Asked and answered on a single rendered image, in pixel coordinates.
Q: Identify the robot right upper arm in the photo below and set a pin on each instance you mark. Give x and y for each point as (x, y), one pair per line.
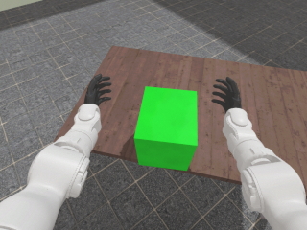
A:
(274, 191)

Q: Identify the robot left upper arm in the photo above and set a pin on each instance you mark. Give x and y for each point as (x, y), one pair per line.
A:
(58, 174)

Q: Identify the table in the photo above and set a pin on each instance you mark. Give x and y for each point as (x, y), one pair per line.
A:
(275, 100)

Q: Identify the left robot forearm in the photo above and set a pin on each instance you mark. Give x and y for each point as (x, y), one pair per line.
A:
(82, 136)

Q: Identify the right robot forearm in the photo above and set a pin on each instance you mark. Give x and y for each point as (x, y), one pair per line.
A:
(244, 145)

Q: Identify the robot left hand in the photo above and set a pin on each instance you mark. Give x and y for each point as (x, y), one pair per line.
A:
(92, 95)

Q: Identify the robot right hand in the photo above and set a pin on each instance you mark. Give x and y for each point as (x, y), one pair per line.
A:
(231, 97)

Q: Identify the carton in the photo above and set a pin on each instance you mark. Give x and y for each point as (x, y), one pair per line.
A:
(166, 134)

